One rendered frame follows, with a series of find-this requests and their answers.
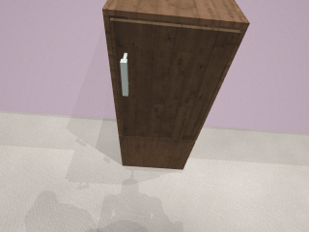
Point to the cupboard door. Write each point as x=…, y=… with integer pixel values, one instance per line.
x=173, y=71

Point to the handle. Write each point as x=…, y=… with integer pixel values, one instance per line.
x=124, y=75

